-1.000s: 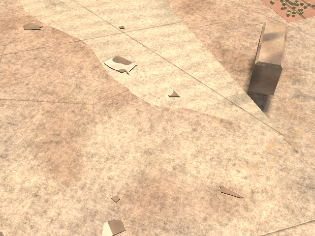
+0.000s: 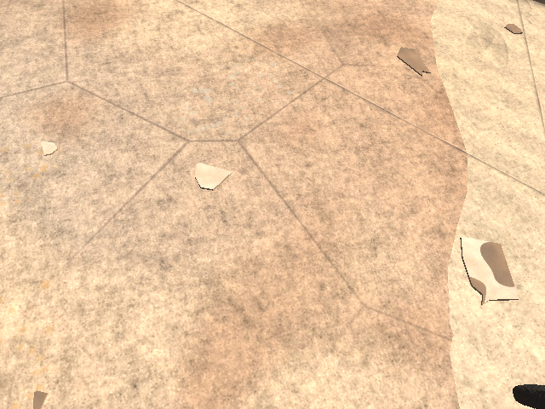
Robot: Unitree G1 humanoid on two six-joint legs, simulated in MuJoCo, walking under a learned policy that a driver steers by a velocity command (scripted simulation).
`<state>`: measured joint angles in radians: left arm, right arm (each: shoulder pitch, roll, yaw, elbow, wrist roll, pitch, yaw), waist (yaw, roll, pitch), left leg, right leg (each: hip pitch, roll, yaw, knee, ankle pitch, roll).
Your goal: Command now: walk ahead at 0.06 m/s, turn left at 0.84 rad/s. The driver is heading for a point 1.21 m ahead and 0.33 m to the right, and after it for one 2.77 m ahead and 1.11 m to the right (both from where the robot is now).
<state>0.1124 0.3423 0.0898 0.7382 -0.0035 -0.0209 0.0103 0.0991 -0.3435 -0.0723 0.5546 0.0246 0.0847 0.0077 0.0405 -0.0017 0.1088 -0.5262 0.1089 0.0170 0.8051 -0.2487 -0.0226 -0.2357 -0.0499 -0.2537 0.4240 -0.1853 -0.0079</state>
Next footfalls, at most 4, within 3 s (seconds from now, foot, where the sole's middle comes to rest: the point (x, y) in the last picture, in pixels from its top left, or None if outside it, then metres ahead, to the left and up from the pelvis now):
0.06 left None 0.10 0.13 -0.77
0.58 right None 0.27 -0.14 -0.77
1.02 left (340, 278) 0.76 -0.17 -0.77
1.42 right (476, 238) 0.91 -0.57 -0.77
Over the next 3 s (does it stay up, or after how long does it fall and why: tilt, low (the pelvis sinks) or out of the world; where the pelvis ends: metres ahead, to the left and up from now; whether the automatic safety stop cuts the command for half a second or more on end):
stays up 2.28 -0.72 -0.01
